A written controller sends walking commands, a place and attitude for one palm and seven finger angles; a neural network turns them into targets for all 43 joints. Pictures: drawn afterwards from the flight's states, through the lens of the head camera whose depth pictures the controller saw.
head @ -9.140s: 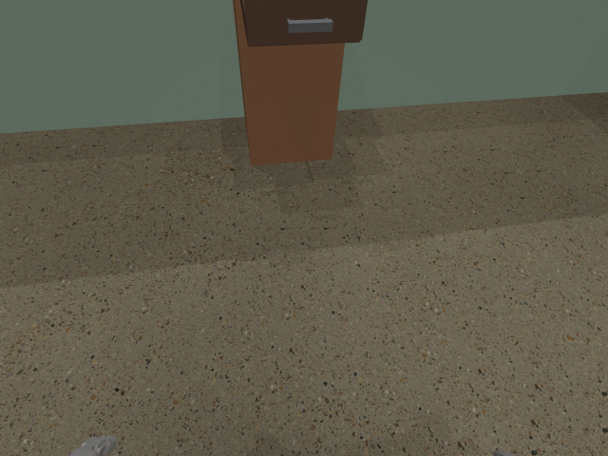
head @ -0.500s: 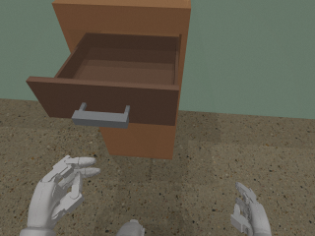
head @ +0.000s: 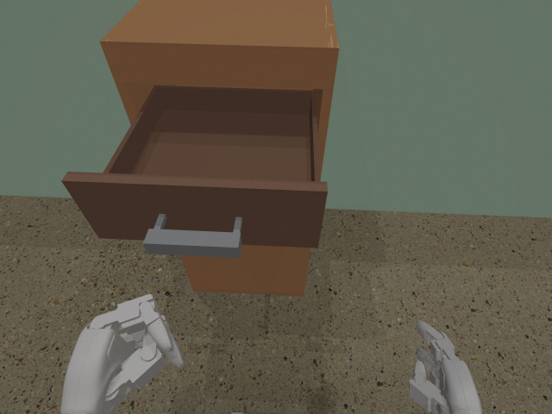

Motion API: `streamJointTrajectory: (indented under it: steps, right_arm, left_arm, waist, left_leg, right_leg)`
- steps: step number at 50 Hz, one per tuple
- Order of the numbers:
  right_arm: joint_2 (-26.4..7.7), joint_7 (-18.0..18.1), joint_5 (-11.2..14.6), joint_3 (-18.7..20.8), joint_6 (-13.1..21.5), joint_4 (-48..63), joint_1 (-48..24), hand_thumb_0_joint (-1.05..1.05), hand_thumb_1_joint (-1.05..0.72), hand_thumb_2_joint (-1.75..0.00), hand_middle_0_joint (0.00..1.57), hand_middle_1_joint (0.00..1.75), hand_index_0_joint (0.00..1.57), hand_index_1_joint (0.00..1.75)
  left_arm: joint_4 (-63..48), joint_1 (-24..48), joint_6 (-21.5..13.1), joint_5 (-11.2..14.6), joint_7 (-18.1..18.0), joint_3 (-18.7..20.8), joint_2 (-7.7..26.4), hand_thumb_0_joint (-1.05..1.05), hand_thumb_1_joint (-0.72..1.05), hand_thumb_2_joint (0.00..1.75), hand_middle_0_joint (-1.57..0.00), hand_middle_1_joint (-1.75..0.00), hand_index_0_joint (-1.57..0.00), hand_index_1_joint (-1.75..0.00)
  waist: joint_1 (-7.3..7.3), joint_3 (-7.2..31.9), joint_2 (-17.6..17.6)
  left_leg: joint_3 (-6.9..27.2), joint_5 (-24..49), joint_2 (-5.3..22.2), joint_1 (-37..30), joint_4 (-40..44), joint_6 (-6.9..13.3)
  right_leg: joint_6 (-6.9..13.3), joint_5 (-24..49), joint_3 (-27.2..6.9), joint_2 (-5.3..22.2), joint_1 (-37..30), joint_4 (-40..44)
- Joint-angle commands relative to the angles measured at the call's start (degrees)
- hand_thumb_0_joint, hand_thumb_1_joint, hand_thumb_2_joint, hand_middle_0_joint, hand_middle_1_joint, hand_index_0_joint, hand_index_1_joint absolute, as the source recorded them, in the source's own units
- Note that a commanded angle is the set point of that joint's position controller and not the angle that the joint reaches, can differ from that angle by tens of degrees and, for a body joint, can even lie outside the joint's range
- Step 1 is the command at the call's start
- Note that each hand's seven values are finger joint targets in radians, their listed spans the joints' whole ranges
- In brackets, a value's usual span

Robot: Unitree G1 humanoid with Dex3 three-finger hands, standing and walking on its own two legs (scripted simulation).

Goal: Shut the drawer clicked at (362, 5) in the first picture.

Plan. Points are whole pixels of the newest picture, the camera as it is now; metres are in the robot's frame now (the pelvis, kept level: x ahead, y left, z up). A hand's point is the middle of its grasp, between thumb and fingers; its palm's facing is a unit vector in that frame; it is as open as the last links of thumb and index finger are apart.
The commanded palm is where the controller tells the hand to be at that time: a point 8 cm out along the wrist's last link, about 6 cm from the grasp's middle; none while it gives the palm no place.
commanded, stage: raise the hand and make a fist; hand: left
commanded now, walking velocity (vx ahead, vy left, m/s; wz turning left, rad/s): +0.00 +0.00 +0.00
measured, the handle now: (197, 232) +0.36 +0.15 +0.07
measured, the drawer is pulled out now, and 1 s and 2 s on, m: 0.28 0.28 0.28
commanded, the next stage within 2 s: bring the fist close to the handle in 0.80 s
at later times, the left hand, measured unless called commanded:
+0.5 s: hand (166, 339) +0.17 +0.12 +0.16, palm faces +0.00 -1.00 -0.05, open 3.3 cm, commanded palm +0.13 +0.17 +0.17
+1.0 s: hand (172, 333) +0.18 +0.12 +0.15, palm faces +0.04 -1.00 -0.07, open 3.3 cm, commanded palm +0.14 +0.17 +0.16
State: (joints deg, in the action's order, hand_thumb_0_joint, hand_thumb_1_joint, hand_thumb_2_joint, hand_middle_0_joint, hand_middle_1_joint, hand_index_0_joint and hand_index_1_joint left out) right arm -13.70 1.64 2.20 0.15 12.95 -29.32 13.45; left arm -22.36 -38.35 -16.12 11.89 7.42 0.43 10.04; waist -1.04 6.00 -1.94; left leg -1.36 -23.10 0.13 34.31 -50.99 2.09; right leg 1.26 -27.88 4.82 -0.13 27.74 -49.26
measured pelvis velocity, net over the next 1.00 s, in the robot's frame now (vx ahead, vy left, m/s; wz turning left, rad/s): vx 0.01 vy -0.03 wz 0.01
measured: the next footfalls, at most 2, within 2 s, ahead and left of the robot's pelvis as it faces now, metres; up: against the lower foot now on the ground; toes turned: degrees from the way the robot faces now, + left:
none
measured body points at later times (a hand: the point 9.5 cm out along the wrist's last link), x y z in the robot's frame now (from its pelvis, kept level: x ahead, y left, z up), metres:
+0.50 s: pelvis +0.00 +0.00 +0.01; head -0.03 -0.02 +0.46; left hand +0.16 +0.18 +0.17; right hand +0.19 -0.21 -0.04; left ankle +0.03 +0.09 -0.70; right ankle -0.03 -0.10 -0.70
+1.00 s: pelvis +0.01 -0.03 +0.02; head -0.02 -0.06 +0.47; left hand +0.17 +0.17 +0.16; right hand +0.21 -0.25 -0.04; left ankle +0.03 +0.09 -0.70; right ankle -0.03 -0.11 -0.70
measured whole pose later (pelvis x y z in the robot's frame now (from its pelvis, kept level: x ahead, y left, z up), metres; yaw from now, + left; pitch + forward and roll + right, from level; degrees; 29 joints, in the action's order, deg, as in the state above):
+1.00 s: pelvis +0.01 -0.03 +0.02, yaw +1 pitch +1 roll +0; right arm -14.3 2.4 3.4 -2.6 15.8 -32.1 14.6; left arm -28.0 -35.5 -3.5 14.6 8.6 4.7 11.6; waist -2.3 5.9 -3.7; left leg 0.1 -20.2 1.1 22.8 -41.9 -0.6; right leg 3.5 -25.5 5.9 -1.7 16.4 -40.7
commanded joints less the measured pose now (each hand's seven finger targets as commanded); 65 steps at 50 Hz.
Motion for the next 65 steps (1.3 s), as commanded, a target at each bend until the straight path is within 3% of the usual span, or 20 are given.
streamJointTrajectory:
  steps: [1, 3, 4, 8, 10, 13, 15, 19, 24, 35, 38, 44, 46, 49, 50, 53, 57, 58, 59, 65]
  right_arm:
    - [-5.32, -0.02, 0.19, 1.16, 2.24, 11.21, -4.47, 0.0, -0.9, -0.9, 0.2, 0.3, 0.2, 0.3]
    - [-5.4, -0.14, 0.26, 0.86, 1.53, 11.41, -5.14, 0.0, -0.9, -0.9, 0.2, 0.3, 0.2, 0.3]
    - [-5.17, -0.34, 0.27, 0.46, 1.17, 12.04, -4.46, 0.0, -0.9, -0.9, 0.2, 0.3, 0.2, 0.3]
    - [-5.33, -0.23, 0.45, -0.19, 0.21, 12.15, -5.8, 0.0, -0.9, -0.9, 0.2, 0.3, 0.2, 0.3]
    - [-4.93, -0.47, 0.54, -0.79, 0.32, 13.28, -5.59, 0.0, -0.9, -0.9, 0.2, 0.3, 0.2, 0.3]
    - [-4.99, -0.63, 0.69, -0.92, 0.87, 12.8, -6.07, 0.0, -0.9, -0.9, 0.2, 0.3, 0.2, 0.3]
    - [-4.84, -1.08, 0.82, -1.29, 1.44, 13.29, -5.78, 0.0, -0.9, -0.9, 0.2, 0.3, 0.2, 0.3]
    - [-5.3, -0.83, 0.93, -1.4, 1.78, 12.68, -6.18, 0.0, -0.9, -0.9, 0.2, 0.3, 0.2, 0.3]
    - [-5.17, -0.38, 1.24, -1.26, 1.5, 12.64, -7.0, 0.0, -0.9, -0.9, 0.2, 0.3, 0.2, 0.3]
    - [-5.29, 0.29, 1.13, -0.76, 4.9, 10.2, -6.32, 0.0, -0.9, -0.9, 0.2, 0.3, 0.2, 0.3]
    - [-5.33, 0.8, 1.26, -0.46, 5.46, 8.67, -6.6, 0.0, -0.9, -0.9, 0.2, 0.3, 0.2, 0.3]
    - [-5.23, 1.44, 1.35, -0.63, 6.76, 8.07, -6.55, 0.0, -0.9, -0.9, 0.2, 0.3, 0.2, 0.3]
    - [-5.24, 1.49, 1.38, -0.57, 7.06, 7.44, -6.6, 0.0, -0.9, -0.9, 0.2, 0.3, 0.2, 0.3]
    - [-5.21, 1.33, 1.15, -0.47, 6.87, 6.96, -6.11, 0.0, -0.9, -0.9, 0.2, 0.3, 0.2, 0.3]
    - [-5.5, 1.33, 1.12, -0.42, 6.7, 6.84, -5.92, 0.0, -0.9, -0.9, 0.2, 0.3, 0.2, 0.3]
    - [-5.76, 1.44, 0.81, -0.26, 6.41, 6.21, -6.23, 0.0, -0.9, -0.9, 0.2, 0.3, 0.2, 0.3]
    - [-5.65, 0.93, 0.55, -0.17, 6.31, 6.75, -5.56, 0.0, -0.9, -0.9, 0.2, 0.3, 0.2, 0.3]
    - [-5.68, 0.9, 0.52, 0.12, 6.12, 6.27, -5.58, 0.0, -0.9, -0.9, 0.2, 0.3, 0.2, 0.3]
    - [-5.55, 0.74, 0.4, 0.03, 5.92, 6.57, -5.24, 0.0, -0.9, -0.9, 0.2, 0.3, 0.2, 0.3]
    - [-6.13, 0.56, 0.17, 0.32, 4.48, 6.9, -4.96, 0.0, -0.9, -0.9, 0.2, 0.3, 0.2, 0.3]
  left_arm:
    - [-17.19, 0.15, -0.31, -0.16, -2.09, 1.22, 2.77, 0.0, 0.9, 0.9, -1.32, -1.51, -1.32, -1.51]
    - [-18.02, -0.06, 1.98, -1.05, -2.71, 1.27, 3.38, 0.0, 0.9, 0.9, -1.36, -1.56, -1.36, -1.56]
    - [-19.47, -0.49, 3.18, -1.31, -2.67, -1.07, 1.54, 0.0, 0.9, 0.9, -1.38, -1.58, -1.38, -1.58]
    - [-20.82, 1.26, 6.89, -1.63, -3.45, 1.55, 4.6, 0.0, 0.9, 0.9, -1.4, -1.6, -1.4, -1.6]
    - [-24.24, 2.61, 7.84, -1.52, -3.41, -1.34, 2.3, 0.0, 0.9, 0.9, -1.4, -1.6, -1.4, -1.6]
    - [-26.08, 1.69, 8.86, -1.36, -3.98, 0.43, 3.75, 0.0, 0.9, 0.9, -1.4, -1.6, -1.4, -1.6]
    - [-29.18, 2.29, 9.21, -1.63, -4.04, -2.71, 1.74, 0.0, 0.9, 0.9, -1.4, -1.6, -1.4, -1.6]
    - [-27.74, 4.3, 11.48, -2.06, -4.91, -1.66, 3.21, 0.0, 0.9, 0.9, -1.4, -1.6, -1.4, -1.6]
    - [-25.62, 2.42, 13.74, -1.4, -4.73, -0.1, 2.86, 0.0, 0.9, 0.9, -1.4, -1.6, -1.4, -1.6]
    - [-24.78, 4.14, 9.52, 1.56, -2.86, 4.9, 5.53, 0.0, 0.9, 0.9, -1.4, -1.6, -1.4, -1.6]
    - [-21.3, 3.64, 9.35, 2.43, -1.52, 7.69, 7.26, 0.0, 0.9, 0.9, -1.4, -1.6, -1.4, -1.6]
    - [-20.49, 5.93, 9.08, 3.17, 0.49, 7.79, 7.13, 0.0, 0.9, 0.9, -1.4, -1.6, -1.4, -1.6]
    - [-18.02, 5.58, 9.09, 3.58, 0.94, 9.07, 7.29, 0.0, 0.9, 0.9, -1.4, -1.6, -1.4, -1.6]
    - [-15.66, 4.59, 8.81, 3.57, 1.79, 7.66, 5.41, 0.0, 0.9, 0.9, -1.4, -1.6, -1.4, -1.6]
    - [-15.02, 6.02, 8.61, 3.69, 1.9, 7.94, 5.81, 0.0, 0.9, 0.9, -1.4, -1.6, -1.4, -1.6]
    - [-13.73, 9.32, 7.14, 3.16, 1.77, 8.93, 7.22, 0.0, 0.9, 0.9, -1.4, -1.6, -1.4, -1.6]
    - [-13.2, 9.34, 4.95, 2.84, 1.88, 7.32, 5.64, 0.0, 0.9, 0.9, -1.4, -1.6, -1.4, -1.6]
    - [-12.64, 9.24, 4.4, 2.63, 1.49, 8.84, 6.89, 0.0, 0.9, 0.9, -1.4, -1.6, -1.4, -1.6]
    - [-11.81, 8.23, 4.25, 2.33, 1.66, 6.49, 4.69, 0.0, 0.9, 0.9, -1.4, -1.6, -1.4, -1.6]
    - [-7.85, 11.8, 2.94, 1.46, 0.51, 5.4, 4.43, 0.0, 0.9, 0.9, -1.4, -1.6, -1.4, -1.6]
  waist:
    - [0.08, 5.42, -0.67]
    - [-0.07, 4.42, -0.24]
    - [0.05, 4.46, -0.58]
    - [-0.21, 1.56, 0.54]
    - [0.13, 2.16, -0.37]
    - [-0.5, 2.67, -0.91]
    - [-0.04, 2.44, -2.0]
    - [0.13, -0.98, 0.37]
    - [-0.94, -0.54, 2.11]
    - [-0.56, 0.48, 0.75]
    - [-0.72, -0.41, 3.43]
    - [-0.69, -1.26, 2.54]
    - [-0.83, -0.54, 4.6]
    - [-0.78, -0.16, 3.81]
    - [-0.37, 0.16, 5.5]
    - [-0.16, -0.93, 4.14]
    - [0.08, 2.43, 3.16]
    - [-0.26, 2.84, 2.66]
    - [0.01, 2.66, 2.5]
    - [0.9, 1.6, 4.29]
  left_leg:
    - [4.64, 12.36, 1.43, -11.51, 10.4, 0.03]
    - [4.74, 12.64, 1.72, -11.9, 10.83, 0.05]
    - [4.82, 13.18, 1.73, -12.54, 11.23, 0.01]
    - [5.08, 9.96, 1.93, -11.76, 12.66, -0.21]
    - [5.12, 9.71, 1.81, -12.92, 13.2, -0.23]
    - [5.26, 10.26, 1.93, -13.74, 13.6, -0.46]
    - [5.5, 9.95, 2.08, -14.32, 14.04, -0.55]
    - [5.45, 5.01, 1.7, -12.64, 15.26, -0.36]
    - [4.1, 5.76, 1.13, -13.43, 15.74, -0.18]
    - [2.3, 9.23, 0.13, -14.97, 13.29, 0.15]
    - [2.22, 10.18, -0.06, -14.3, 12.32, 0.16]
    - [2.15, 10.75, -0.41, -15.3, 12.62, 0.22]
    - [2.22, 11.92, -0.41, -15.22, 12.51, 0.16]
    - [2.1, 13.23, -0.58, -15.46, 12.45, 0.12]
    - [2.21, 13.53, -0.64, -15.17, 12.25, 0.14]
    - [2.18, 12.83, -0.82, -14.61, 12.05, 0.11]
    - [2.07, 15.08, -0.83, -15.69, 11.82, 0.2]
    - [2.03, 15.57, -0.76, -15.66, 11.78, 0.13]
    - [1.87, 15.72, -0.81, -15.82, 11.92, 0.19]
    - [2.09, 13.58, -0.71, -13.63, 11.47, 0.15]
  right_leg:
    - [-0.28, 12.91, 0.89, -0.85, 1.65, 7.38]
    - [-0.29, 13.22, 0.89, -0.86, 1.13, 7.95]
    - [-0.28, 13.58, 1.2, -0.94, 1.1, 7.87]
    - [-0.2, 11.36, 1.03, -0.93, 0.16, 9.52]
    - [-0.18, 11.08, 1.19, -0.79, -0.04, 9.72]
    - [0.0, 11.16, 1.17, -0.84, -1.31, 10.27]
    - [-0.02, 10.5, 1.51, -0.67, -0.94, 10.12]
    - [-0.23, 7.22, 0.9, -0.53, -0.74, 12.14]
    - [-0.35, 7.74, 0.19, -0.2, -2.71, 13.96]
    - [-0.99, 12.09, -2.7, 0.64, -4.27, 17.0]
    - [-1.72, 14.93, -4.69, 1.28, -5.24, 18.73]
    - [-2.35, 17.05, -5.78, 1.87, -5.49, 19.91]
    - [-2.85, 20.92, -5.92, 2.17, -6.7, 19.45]
    - [-3.24, 25.0, -5.71, 2.22, -6.96, 18.73]
    - [-3.61, 26.56, -5.97, 2.39, -7.31, 18.56]
    - [-3.4, 24.25, -6.42, 2.36, -6.6, 18.83]
    - [-3.15, 28.08, -5.15, 2.29, -7.19, 16.48]
    - [-2.82, 28.13, -4.71, 1.97, -7.47, 16.16]
    - [-2.67, 28.07, -4.14, 1.7, -6.7, 15.7]
    - [-2.17, 22.62, -4.03, 1.14, -4.22, 15.0]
